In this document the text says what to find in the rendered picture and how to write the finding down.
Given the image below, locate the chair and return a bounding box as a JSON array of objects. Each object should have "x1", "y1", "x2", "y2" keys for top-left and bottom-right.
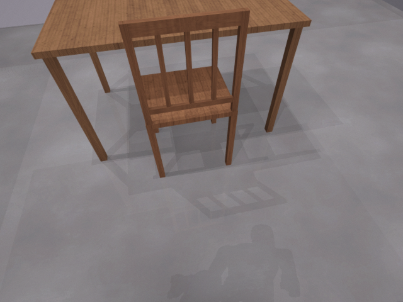
[{"x1": 118, "y1": 8, "x2": 250, "y2": 178}]

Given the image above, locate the table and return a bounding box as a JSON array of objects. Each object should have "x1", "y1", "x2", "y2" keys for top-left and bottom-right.
[{"x1": 31, "y1": 0, "x2": 312, "y2": 161}]

